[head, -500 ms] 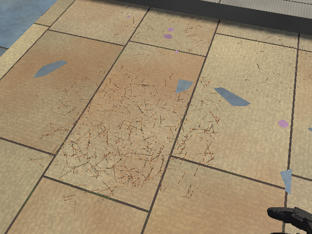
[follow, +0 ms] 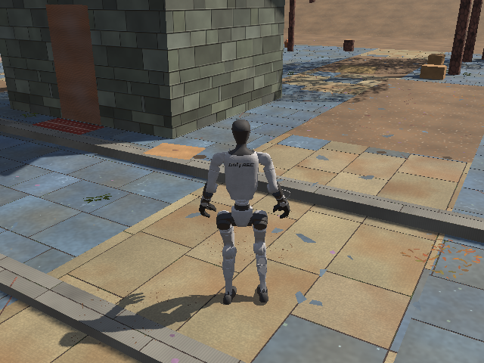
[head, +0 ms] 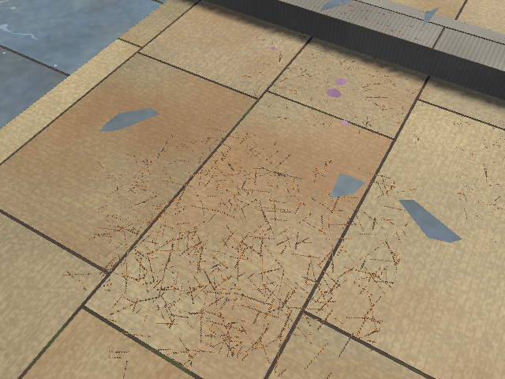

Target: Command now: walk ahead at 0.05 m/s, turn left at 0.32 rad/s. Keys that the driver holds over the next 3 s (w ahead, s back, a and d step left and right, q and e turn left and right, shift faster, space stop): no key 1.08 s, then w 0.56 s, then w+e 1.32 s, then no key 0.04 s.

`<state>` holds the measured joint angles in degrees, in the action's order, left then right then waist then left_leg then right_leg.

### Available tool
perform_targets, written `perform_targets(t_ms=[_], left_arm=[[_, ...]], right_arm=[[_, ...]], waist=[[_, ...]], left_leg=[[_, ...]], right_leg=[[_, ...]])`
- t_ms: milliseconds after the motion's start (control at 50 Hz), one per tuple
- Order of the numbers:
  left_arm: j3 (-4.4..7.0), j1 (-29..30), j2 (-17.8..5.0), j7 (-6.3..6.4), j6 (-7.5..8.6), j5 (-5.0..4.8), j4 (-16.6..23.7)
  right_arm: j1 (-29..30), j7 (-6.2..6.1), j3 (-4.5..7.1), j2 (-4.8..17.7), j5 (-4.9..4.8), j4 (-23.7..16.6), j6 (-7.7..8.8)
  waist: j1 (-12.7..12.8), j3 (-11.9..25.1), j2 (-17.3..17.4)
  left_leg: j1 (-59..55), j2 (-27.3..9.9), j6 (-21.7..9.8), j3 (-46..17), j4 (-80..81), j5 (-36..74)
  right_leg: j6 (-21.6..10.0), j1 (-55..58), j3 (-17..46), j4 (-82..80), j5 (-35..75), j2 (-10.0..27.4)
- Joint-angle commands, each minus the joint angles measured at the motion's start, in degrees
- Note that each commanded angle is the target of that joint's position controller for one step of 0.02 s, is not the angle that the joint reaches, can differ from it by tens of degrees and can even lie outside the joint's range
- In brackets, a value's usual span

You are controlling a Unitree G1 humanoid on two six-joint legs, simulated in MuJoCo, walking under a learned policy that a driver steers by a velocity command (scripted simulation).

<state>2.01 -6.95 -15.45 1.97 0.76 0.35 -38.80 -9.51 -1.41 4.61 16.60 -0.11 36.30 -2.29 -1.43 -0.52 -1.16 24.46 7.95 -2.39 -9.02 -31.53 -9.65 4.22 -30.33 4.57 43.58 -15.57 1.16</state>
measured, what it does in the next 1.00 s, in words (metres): steps on the spot: right foot, then left foot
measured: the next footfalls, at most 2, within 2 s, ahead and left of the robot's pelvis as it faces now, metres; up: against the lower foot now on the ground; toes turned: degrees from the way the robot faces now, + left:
right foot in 0.04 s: +0.10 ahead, -0.14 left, +0.00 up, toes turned +3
left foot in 0.34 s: +0.03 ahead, +0.12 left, +0.00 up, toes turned -1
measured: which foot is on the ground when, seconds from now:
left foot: down 0.00-0.04, up 0.06-0.32, down 0.34-1.00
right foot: up 0.00-0.02, down 0.04-1.00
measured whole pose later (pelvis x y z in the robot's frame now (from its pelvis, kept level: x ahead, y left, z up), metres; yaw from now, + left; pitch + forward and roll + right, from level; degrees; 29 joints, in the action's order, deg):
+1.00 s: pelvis +0.01 -0.01 +0.00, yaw +2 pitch -1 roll +0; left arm 3.2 -12.6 -11.1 2.2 0.5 0.3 -50.9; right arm -14.9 -2.1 2.8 9.8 0.3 48.5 0.3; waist 0.9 -1.8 -0.3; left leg 11.8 0.4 0.8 -3.2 -33.0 -19.8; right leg 1.6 -17.2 1.2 32.6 -14.0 1.3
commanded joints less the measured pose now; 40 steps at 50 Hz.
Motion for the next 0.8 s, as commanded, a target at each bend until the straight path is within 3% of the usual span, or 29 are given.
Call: perform_targets(t_ms=[20,40,60,80,100,120,160,200,220,260,280,320,340,360,380,400,500,800], left_arm=[[1.61,-2.95,-3.57,-0.89,1.4,0.19,3.54],[2.03,-3.36,-5.37,-0.98,1.66,1.24,4.0],[2.96,-0.7,-10.54,-0.75,1.46,2.7,5.28],[2.87,-1.81,-8.61,-0.81,1.59,3.59,4.34],[2.5,-1.15,-7.13,-0.75,1.82,2.96,4.85],[2.6,-0.23,-6.66,-0.58,1.71,1.89,4.69],[2.35,1.38,-5.8,-0.35,1.32,0.32,4.49],[2.03,2.09,-4.39,-0.56,0.51,0.41,4.0],[2.05,0.85,-4.06,-0.65,0.16,0.4,3.45],[2.29,-2.18,-4.49,-0.78,-0.31,0.19,2.23],[2.26,-2.18,-4.47,-0.83,-0.45,-0.16,2.03],[1.99,-4.49,-3.64,-1.06,-0.01,-0.59,1.15],[1.74,-4.83,-3.1,-1.41,0.69,0.1,1.3],[1.64,-6.91,-2.25,-1.86,1.48,0.79,1.44],[1.6,-3.61,-2.81,-1.97,1.76,1.46,1.32],[1.8,-1.43,-3.04,-1.99,1.7,1.37,1.61],[1.97,-2.43,-1.95,-1.07,0.89,0.65,0.52],[2.35,-4.98,-1.34,-0.11,0.71,0.21,-5.32]], right_arm=[[1.53,-0.06,0.48,4.35,-0.09,-3.9,0.49],[-1.48,-0.11,-0.22,2.03,0.32,-3.34,0.66],[-6.14,-0.12,-0.42,0.78,0.73,-3.41,1.02],[-2.96,-0.19,0.63,4.46,0.73,-4.67,1.71],[-0.46,-0.32,1.82,7.98,0.2,-4.63,1.75],[-0.29,-0.43,2.26,8.02,-0.1,-3.59,1.26],[-1.51,-0.65,1.78,5.0,0.21,-2.23,0.04],[-1.3,-0.35,0.25,0.47,-0.05,-1.77,-0.04],[0.12,-0.18,-0.39,-1.03,-0.13,-1.95,0.2],[0.64,0.05,-0.32,-0.63,-0.5,-1.58,0.44],[-0.55,0.14,-0.14,-0.28,-0.63,-0.83,0.5],[-1.41,0.26,-0.03,0.97,0.25,-0.19,0.59],[-1.65,0.02,0.35,3.58,0.97,-0.87,0.6],[-1.15,0.05,1.13,6.04,0.99,0.47,0.49],[-0.65,0.47,0.57,2.41,0.95,0.26,0.73],[-0.11,0.62,-0.08,0.48,1.29,0.38,1.05],[-1.56,-0.06,-0.31,0.53,0.91,1.58,2.51],[-4.83,-0.51,-0.67,-1.34,0.54,5.68,3.12]], waist=[[2.94,8.79,10.43],[2.1,7.98,6.99],[-2.53,6.44,-7.55],[-0.42,5.99,-15.44],[1.01,5.04,-11.75],[0.94,4.54,-8.32],[0.3,4.09,-6.22],[0.1,4.39,-6.64],[1.31,5.19,-8.17],[2.67,6.49,-10.46],[1.96,6.59,-10.41],[1.83,6.44,-8.5],[2.48,7.42,-4.29],[5.5,7.0,5.11],[3.25,5.78,6.05],[2.86,3.92,5.36],[2.82,-0.02,4.97],[2.34,0.07,1.53]], left_leg=[[-4.12,-12.59,-7.13,-12.88,3.98,3.96],[-1.76,-9.68,-3.64,-11.09,-0.29,-2.72],[4.39,-2.03,0.32,-2.4,-9.45,-17.12],[4.91,-2.85,2.95,0.54,-16.83,-24.24],[5.1,-4.55,4.3,-0.44,-24.2,-23.55],[6.09,-4.76,5.31,0.19,-28.17,-21.85],[5.64,-6.35,6.88,1.32,-30.23,-18.99],[0.53,-6.96,7.36,5.2,-21.03,-17.47],[-1.36,-7.25,7.39,6.3,-15.61,-17.27],[-4.7,-7.17,7.33,7.31,-6.18,-14.67],[-7.61,-6.95,6.79,8.03,0.66,-9.6],[-14.91,-8.0,4.58,6.33,9.59,0.33],[-18.99,-12.04,2.88,2.56,7.73,7.49],[-16.18,-13.18,0.12,1.47,4.05,4.59],[-10.96,-12.45,-0.88,1.22,5.76,-3.42],[-8.51,-12.14,-0.41,1.15,6.99,-7.33],[-5.32,-11.05,1.38,2.03,7.02,-8.09],[-6.71,-9.45,1.44,3.54,5.5,-4.88]], right_leg=[[-2.44,14.73,-2.81,-14.69,6.09,-0.89],[-4.45,19.15,1.79,-19.39,10.54,4.36],[-10.86,21.42,13.72,-21.81,21.27,15.12],[-19.37,15.59,23.91,-26.34,20.75,21.71],[-20.74,15.07,23.41,-26.45,17.87,20.53],[-18.92,15.82,19.29,-25.34,16.39,17.64],[-16.0,16.39,13.42,-23.93,18.21,14.13],[-13.68,15.51,6.46,-22.77,21.18,9.33],[-13.62,17.19,5.18,-22.11,21.62,8.37],[-14.68,20.41,5.97,-20.86,20.57,8.72],[-14.49,20.4,6.14,-20.07,19.28,8.62],[-11.32,17.29,6.55,-19.64,15.36,7.98],[-8.58,13.82,5.04,-17.97,10.95,6.82],[-5.92,12.96,-0.26,-18.06,4.37,2.23],[-3.77,16.04,-2.45,-16.69,2.14,0.9],[-3.23,16.66,-2.69,-16.25,2.49,0.74],[-4.24,16.57,-2.43,-15.69,3.79,0.85],[-3.61,17.31,-2.31,-15.26,6.44,1.0]])
Over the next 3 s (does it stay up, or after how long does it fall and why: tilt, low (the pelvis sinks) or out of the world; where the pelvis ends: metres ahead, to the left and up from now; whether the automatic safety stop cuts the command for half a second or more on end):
stays up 0.92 -0.14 0.01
